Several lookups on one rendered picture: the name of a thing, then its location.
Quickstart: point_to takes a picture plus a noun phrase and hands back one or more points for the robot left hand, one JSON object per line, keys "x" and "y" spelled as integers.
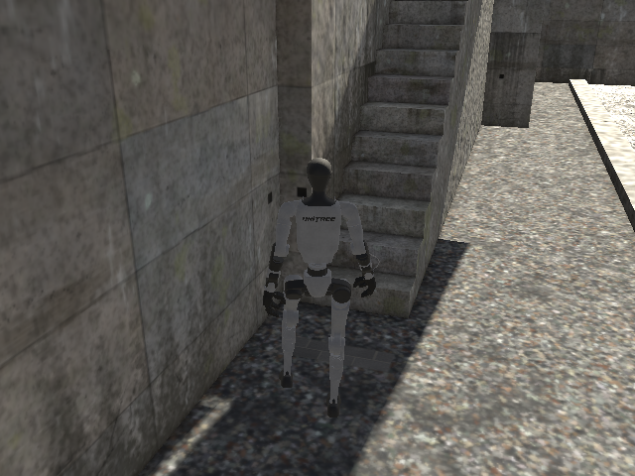
{"x": 268, "y": 302}

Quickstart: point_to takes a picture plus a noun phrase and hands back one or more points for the robot right hand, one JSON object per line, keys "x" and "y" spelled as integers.
{"x": 363, "y": 283}

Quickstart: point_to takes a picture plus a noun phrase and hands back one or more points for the robot right forearm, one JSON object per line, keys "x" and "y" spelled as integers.
{"x": 365, "y": 264}

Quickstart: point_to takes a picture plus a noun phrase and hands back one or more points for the robot left upper arm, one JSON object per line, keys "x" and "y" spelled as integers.
{"x": 287, "y": 210}

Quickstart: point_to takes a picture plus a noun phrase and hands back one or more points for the robot right shin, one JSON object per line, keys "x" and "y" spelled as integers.
{"x": 335, "y": 371}

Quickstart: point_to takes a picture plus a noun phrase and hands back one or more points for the robot head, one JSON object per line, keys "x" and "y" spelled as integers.
{"x": 319, "y": 172}

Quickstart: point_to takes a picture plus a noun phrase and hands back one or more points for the robot right upper arm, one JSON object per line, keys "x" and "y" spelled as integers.
{"x": 349, "y": 211}

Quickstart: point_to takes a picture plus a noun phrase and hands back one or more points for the robot left forearm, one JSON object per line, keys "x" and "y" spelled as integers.
{"x": 274, "y": 271}

